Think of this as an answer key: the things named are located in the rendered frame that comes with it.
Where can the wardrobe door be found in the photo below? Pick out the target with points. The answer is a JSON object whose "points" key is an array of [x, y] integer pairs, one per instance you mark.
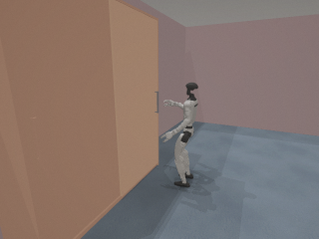
{"points": [[135, 59], [60, 58]]}

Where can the robot left upper arm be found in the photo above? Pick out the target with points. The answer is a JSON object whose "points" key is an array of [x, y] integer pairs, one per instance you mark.
{"points": [[187, 111]]}

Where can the left robot hand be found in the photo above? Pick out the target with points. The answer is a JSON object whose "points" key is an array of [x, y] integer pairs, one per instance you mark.
{"points": [[168, 136]]}

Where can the handle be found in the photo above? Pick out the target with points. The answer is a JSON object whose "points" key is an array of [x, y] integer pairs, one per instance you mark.
{"points": [[158, 102], [38, 139]]}

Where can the right robot hand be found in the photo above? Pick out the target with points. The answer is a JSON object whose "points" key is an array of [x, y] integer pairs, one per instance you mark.
{"points": [[170, 103]]}

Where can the robot torso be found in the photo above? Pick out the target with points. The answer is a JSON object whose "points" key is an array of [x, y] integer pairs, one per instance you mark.
{"points": [[189, 128]]}

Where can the left robot shin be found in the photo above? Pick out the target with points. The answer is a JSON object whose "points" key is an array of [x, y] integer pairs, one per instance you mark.
{"points": [[180, 169]]}

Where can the robot right forearm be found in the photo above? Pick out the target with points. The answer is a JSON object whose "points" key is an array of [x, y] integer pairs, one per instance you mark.
{"points": [[176, 104]]}

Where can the robot left forearm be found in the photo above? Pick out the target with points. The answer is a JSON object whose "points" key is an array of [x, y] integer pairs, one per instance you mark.
{"points": [[180, 127]]}

